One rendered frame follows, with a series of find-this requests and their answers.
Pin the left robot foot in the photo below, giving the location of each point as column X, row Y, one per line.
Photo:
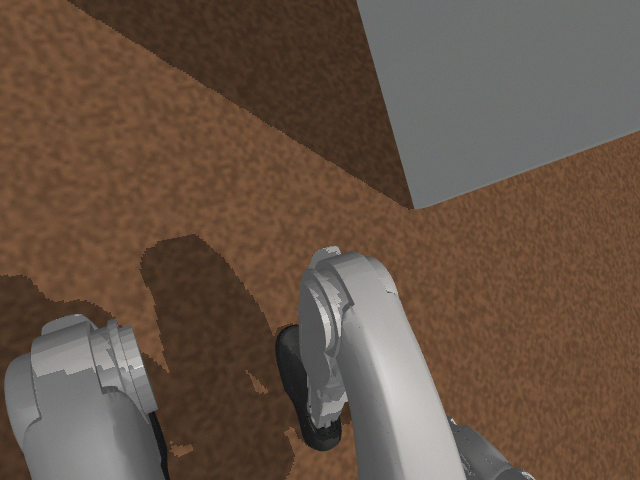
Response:
column 161, row 443

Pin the right robot hand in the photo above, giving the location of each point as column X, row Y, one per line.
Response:
column 480, row 459

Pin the right robot foot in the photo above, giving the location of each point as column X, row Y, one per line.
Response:
column 294, row 379

